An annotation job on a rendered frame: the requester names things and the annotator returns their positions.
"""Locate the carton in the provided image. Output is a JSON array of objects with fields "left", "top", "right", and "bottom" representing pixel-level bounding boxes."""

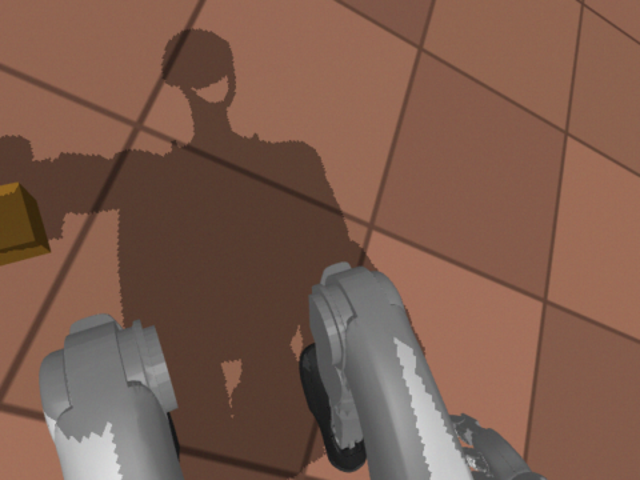
[{"left": 0, "top": 182, "right": 51, "bottom": 266}]

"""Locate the right robot hand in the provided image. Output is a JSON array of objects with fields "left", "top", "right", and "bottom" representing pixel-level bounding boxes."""
[{"left": 449, "top": 413, "right": 532, "bottom": 480}]

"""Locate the right robot foot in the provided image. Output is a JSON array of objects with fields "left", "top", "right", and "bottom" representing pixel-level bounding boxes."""
[{"left": 299, "top": 343, "right": 366, "bottom": 473}]

